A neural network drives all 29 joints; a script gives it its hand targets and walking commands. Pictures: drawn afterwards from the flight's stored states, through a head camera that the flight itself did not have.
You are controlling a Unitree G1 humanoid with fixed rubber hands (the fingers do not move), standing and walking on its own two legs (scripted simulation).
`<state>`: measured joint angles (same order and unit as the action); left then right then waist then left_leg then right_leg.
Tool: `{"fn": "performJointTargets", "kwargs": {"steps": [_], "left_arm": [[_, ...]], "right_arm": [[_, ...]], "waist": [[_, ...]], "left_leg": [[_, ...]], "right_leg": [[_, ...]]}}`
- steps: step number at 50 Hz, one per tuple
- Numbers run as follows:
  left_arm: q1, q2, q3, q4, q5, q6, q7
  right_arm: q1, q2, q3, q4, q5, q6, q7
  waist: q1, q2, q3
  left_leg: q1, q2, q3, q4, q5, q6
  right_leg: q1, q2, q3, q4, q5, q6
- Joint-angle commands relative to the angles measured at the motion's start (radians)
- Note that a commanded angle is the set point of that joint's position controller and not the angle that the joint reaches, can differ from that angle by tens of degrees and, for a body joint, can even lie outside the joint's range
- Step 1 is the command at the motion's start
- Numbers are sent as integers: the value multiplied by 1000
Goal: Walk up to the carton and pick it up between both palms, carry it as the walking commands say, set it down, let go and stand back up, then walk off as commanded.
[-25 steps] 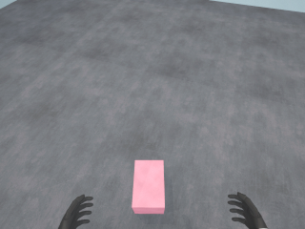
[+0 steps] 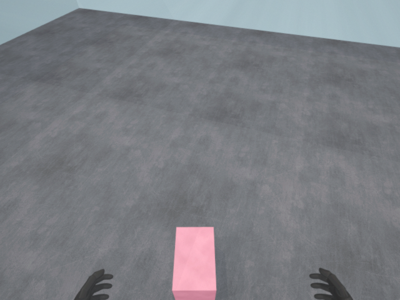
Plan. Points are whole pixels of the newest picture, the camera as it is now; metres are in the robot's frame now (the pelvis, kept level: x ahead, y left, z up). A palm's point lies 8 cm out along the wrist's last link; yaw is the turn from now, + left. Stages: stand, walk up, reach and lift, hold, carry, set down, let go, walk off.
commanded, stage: stand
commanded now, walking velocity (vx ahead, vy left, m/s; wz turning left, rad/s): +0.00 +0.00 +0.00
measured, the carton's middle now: (195, 263) +0.44 +0.06 -0.68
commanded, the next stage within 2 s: walk off in 1.74 s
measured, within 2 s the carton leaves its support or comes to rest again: neither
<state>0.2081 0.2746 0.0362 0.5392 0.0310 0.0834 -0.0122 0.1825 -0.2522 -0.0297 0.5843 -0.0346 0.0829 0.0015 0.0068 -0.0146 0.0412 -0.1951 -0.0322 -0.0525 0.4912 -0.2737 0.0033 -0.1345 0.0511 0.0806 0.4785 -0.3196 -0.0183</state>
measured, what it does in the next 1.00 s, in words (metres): stands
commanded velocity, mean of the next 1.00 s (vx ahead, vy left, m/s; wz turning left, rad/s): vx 0.00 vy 0.00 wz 0.00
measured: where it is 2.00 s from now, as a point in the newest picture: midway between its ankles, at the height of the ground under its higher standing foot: outside the picture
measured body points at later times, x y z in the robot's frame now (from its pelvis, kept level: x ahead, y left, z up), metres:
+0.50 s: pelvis +0.02 +0.01 +0.00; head +0.03 +0.02 +0.45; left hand +0.16 +0.30 -0.10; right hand +0.15 -0.28 -0.10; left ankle -0.01 +0.12 -0.74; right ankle -0.04 -0.11 -0.74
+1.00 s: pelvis +0.00 +0.01 +0.01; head +0.00 +0.02 +0.46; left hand +0.12 +0.31 -0.11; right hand +0.11 -0.30 -0.10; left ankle -0.01 +0.12 -0.74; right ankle -0.04 -0.11 -0.74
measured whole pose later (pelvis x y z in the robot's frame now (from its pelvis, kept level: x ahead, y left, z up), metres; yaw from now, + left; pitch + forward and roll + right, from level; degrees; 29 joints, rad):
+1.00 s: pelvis +0.00 +0.01 +0.01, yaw -1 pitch -2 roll +0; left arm 0.17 0.36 0.02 0.89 0.03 0.00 0.02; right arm 0.13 -0.35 -0.02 0.96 -0.03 -0.01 -0.02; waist 0.00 -0.01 0.02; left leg -0.13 -0.04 -0.03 0.39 -0.23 0.02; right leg -0.07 0.04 0.10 0.37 -0.27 -0.01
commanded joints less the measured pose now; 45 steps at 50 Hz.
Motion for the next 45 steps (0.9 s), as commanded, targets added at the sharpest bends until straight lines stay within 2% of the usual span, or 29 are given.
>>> {"fn": "performJointTargets", "kwargs": {"steps": [1,7,19,27,45], "left_arm": [[-44,146,49,-24,9,-48,20],[-32,174,50,50,4,-66,28],[-27,206,35,148,1,-76,40],[-40,214,26,190,-3,-79,44],[-68,239,15,285,-5,-92,41]], "right_arm": [[-58,-155,-46,-5,-8,-54,-21],[-69,-182,-42,75,-4,-80,-27],[-67,-227,-39,180,-2,-93,-36],[-76,-235,-34,227,2,-95,-37],[-86,-258,-24,314,6,-101,-30]], "waist": [[-2,24,-53],[0,24,-109],[-10,23,-110],[-11,15,-99],[-11,12,-53]], "left_leg": [[1,70,-28,-54,69,-13],[47,90,-48,-36,287,-3],[111,105,-64,-45,418,6],[123,107,-68,-65,416,8],[113,116,-83,-136,277,16]], "right_leg": [[-92,-79,49,-84,75,22],[-39,-90,59,-51,287,24],[-21,-100,61,-54,371,22],[-7,-108,66,-74,371,19],[-3,-124,91,-148,274,7]]}}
